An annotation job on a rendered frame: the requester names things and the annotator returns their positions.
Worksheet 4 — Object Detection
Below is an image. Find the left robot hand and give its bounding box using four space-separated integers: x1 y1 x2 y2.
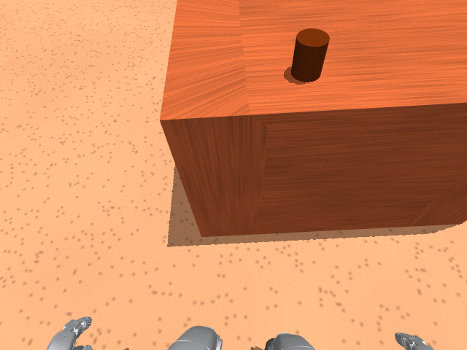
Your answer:
47 316 93 350

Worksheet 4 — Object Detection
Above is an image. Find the right robot hand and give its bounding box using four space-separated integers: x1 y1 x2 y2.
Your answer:
395 332 435 350

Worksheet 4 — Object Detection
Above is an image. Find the can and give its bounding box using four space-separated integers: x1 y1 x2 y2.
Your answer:
291 28 330 82

